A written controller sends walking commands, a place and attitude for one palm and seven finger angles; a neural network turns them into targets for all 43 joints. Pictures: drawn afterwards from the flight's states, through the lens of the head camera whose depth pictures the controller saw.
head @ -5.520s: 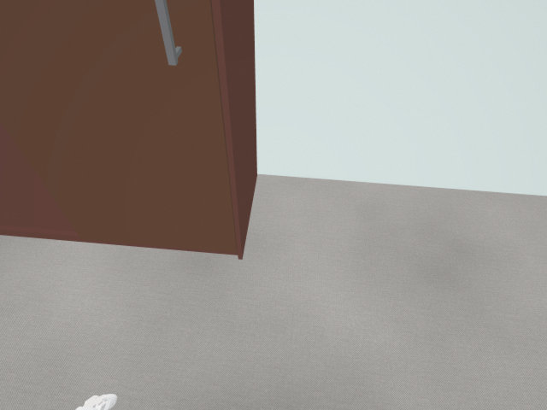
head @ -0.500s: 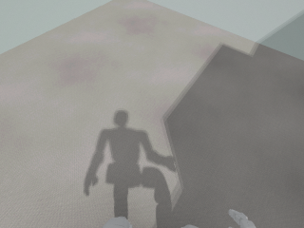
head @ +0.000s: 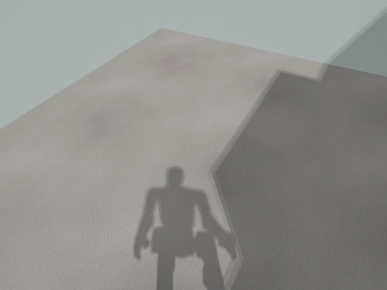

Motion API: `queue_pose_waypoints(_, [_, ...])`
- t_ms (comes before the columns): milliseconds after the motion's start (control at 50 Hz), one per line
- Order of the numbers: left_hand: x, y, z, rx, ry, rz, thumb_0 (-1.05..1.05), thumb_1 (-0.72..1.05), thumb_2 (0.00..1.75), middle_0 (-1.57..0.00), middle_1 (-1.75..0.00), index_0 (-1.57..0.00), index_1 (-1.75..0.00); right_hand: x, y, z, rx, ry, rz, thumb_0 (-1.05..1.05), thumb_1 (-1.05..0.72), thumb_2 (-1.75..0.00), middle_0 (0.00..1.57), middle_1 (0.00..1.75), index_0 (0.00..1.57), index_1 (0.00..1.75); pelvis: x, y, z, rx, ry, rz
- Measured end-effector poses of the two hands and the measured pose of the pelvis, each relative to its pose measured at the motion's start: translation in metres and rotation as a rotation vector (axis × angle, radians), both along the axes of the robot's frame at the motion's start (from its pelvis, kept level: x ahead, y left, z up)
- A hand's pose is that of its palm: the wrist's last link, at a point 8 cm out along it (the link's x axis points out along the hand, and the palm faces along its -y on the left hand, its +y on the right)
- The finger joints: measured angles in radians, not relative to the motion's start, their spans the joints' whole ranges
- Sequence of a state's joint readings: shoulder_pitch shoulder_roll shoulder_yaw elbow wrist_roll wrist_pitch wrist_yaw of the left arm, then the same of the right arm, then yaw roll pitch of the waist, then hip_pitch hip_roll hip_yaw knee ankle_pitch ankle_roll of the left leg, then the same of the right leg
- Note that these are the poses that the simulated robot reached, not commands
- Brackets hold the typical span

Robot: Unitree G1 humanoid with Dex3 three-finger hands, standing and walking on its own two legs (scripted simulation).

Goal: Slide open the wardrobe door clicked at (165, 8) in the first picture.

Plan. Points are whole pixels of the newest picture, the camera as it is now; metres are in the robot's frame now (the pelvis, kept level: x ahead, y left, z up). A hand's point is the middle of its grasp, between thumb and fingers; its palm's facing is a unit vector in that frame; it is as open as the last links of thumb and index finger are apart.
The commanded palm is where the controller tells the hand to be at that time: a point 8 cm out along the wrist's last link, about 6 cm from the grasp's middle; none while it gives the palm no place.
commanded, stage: turn to face it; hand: right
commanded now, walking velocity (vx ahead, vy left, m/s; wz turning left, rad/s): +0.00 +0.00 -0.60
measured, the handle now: out of the picture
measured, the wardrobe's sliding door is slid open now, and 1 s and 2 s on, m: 0.00 0.00 0.00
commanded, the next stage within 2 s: none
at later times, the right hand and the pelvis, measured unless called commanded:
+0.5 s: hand out of the picture -0.02 -0.16 -0.14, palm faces +0.31 +0.91 -0.28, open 7.4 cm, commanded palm none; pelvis -0.05 +0.06 +0.00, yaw -18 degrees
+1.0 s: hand out of the picture -0.17 -0.22 -0.17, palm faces +0.61 +0.75 -0.26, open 7.4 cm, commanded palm none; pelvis -0.09 +0.00 +0.00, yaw -36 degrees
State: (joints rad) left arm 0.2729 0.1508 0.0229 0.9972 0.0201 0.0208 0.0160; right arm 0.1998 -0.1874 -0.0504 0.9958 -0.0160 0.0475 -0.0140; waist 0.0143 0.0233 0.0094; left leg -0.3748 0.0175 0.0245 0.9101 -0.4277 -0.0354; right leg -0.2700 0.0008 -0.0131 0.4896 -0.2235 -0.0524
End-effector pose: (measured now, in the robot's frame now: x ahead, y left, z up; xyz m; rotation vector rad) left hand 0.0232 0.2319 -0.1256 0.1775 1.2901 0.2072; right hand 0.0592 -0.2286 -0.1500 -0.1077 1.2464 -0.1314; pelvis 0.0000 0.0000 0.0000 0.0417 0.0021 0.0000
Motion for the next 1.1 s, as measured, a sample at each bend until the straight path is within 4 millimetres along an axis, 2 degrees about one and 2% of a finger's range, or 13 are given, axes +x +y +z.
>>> queue_pose_waypoints(140, [-0.013,0.007,-0.002,-0.010,0.060,-0.039,0.01,0.91,0.89,-0.20,-0.30,-0.20,-0.30,-0.034,-0.022,0.011,-0.072,0.057,-0.072,0.01,-0.90,-0.90,0.20,0.30,0.20,0.30,-0.016,0.003,0.004,0.001,0.032,-0.073])
queue_pose_waypoints(200, [-0.018,0.018,-0.006,-0.013,0.075,-0.058,0.01,0.91,0.89,-0.20,-0.30,-0.20,-0.30,-0.038,-0.022,0.016,-0.098,0.035,-0.098,0.01,-0.91,-0.90,0.20,0.30,0.20,0.30,-0.024,0.011,0.002,-0.004,0.034,-0.111])
queue_pose_waypoints(280, [-0.018,0.039,-0.016,-0.022,0.083,-0.097,0.01,0.91,0.89,-0.20,-0.30,-0.20,-0.30,-0.039,-0.011,0.024,-0.124,-0.034,-0.135,0.01,-0.91,-0.90,0.20,0.30,0.20,0.30,-0.035,0.027,-0.002,-0.015,0.031,-0.168])
queue_pose_waypoints(360, [-0.004,0.061,-0.029,-0.034,0.061,-0.140,0.01,0.91,0.89,-0.20,-0.30,-0.20,-0.30,-0.056,0.006,0.030,-0.160,-0.096,-0.178,0.01,-0.91,-0.90,0.20,0.30,0.20,0.30,-0.045,0.046,-0.009,-0.042,0.022,-0.216])
queue_pose_waypoints(440, [0.021,0.072,-0.022,-0.034,0.017,-0.206,0.01,0.91,0.89,-0.20,-0.30,-0.20,-0.30,-0.085,0.021,0.040,-0.162,-0.085,-0.238,0.01,-0.90,-0.90,0.20,0.30,0.20,0.30,-0.049,0.054,-0.001,-0.065,0.006,-0.277])
queue_pose_waypoints(520, [0.044,0.073,-0.014,-0.030,-0.024,-0.273,0.01,0.91,0.89,-0.19,-0.30,-0.20,-0.30,-0.108,0.032,0.039,-0.146,-0.076,-0.281,0.01,-0.90,-0.90,0.20,0.30,0.20,0.30,-0.053,0.058,0.001,-0.078,-0.001,-0.336])
queue_pose_waypoints(580, [0.059,0.066,-0.012,-0.017,-0.021,-0.337,0.01,0.91,0.89,-0.19,-0.30,-0.19,-0.30,-0.127,0.037,0.033,-0.127,-0.067,-0.327,0.01,-0.90,-0.90,0.20,0.30,0.20,0.30,-0.057,0.057,0.000,-0.078,0.000,-0.383])
queue_pose_waypoints(640, [0.076,0.050,-0.010,-0.005,-0.021,-0.409,0.01,0.91,0.89,-0.19,-0.30,-0.19,-0.30,-0.153,0.038,0.025,-0.104,-0.039,-0.380,0.01,-0.90,-0.90,0.21,0.30,0.20,0.30,-0.062,0.051,-0.002,-0.072,0.007,-0.426])
queue_pose_waypoints(700, [0.096,0.023,-0.007,0.005,-0.042,-0.489,0.01,0.91,0.89,-0.19,-0.30,-0.19,-0.30,-0.185,0.033,0.013,-0.081,0.008,-0.439,0.00,-0.90,-0.90,0.21,0.30,0.20,0.30,-0.068,0.042,-0.006,-0.061,0.016,-0.468])
queue_pose_waypoints(780, [0.119,-0.023,-0.005,0.021,-0.111,-0.596,0.01,0.91,0.89,-0.19,-0.30,-0.19,-0.30,-0.233,0.018,-0.010,-0.053,0.077,-0.528,0.00,-0.90,-0.90,0.21,0.30,0.20,0.30,-0.078,0.023,-0.018,-0.042,0.029,-0.527])
queue_pose_waypoints(860, [0.125,-0.057,0.008,0.012,-0.164,-0.656,0.01,0.91,0.89,-0.20,-0.30,-0.20,-0.30,-0.265,0.003,-0.011,-0.051,0.147,-0.584,0.01,-0.90,-0.90,0.20,0.30,0.20,0.30,-0.084,0.012,-0.014,-0.023,0.024,-0.553])
queue_pose_waypoints(960, [0.116,-0.077,0.015,0.006,-0.148,-0.697,0.01,0.91,0.89,-0.20,-0.30,-0.20,-0.30,-0.266,-0.017,0.005,-0.076,0.092,-0.630,0.01,-0.91,-0.90,0.20,0.30,0.20,0.30,-0.086,0.003,-0.002,0.000,0.018,-0.612])
queue_pose_waypoints(1100, [0.103,-0.079,0.007,-0.020,-0.087,-0.727,0.01,0.90,0.89,-0.20,-0.30,-0.20,-0.30,-0.240,-0.034,0.021,-0.134,-0.034,-0.670,0.01,-0.91,-0.90,0.20,0.30,0.20,0.30,-0.083,0.004,0.001,-0.015,0.017,-0.691])
